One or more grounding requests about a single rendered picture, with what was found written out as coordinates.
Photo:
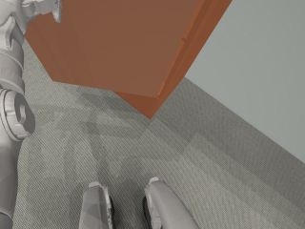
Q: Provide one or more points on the left robot hand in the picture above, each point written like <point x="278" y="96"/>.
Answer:
<point x="30" y="9"/>

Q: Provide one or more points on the right robot thigh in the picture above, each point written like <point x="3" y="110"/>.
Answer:
<point x="172" y="211"/>

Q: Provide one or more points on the right robot foot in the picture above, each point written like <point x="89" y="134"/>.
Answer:
<point x="147" y="213"/>

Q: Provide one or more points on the cupboard door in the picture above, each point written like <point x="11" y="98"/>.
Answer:
<point x="124" y="46"/>

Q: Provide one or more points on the left robot forearm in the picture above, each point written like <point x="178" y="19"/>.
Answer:
<point x="12" y="29"/>

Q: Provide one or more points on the robot left upper arm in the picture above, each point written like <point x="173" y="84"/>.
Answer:
<point x="17" y="122"/>

